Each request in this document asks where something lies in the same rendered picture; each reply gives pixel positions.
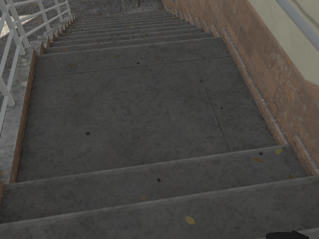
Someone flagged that stairs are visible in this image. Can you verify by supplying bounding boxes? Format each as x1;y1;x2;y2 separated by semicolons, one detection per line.
0;143;319;239
44;10;213;55

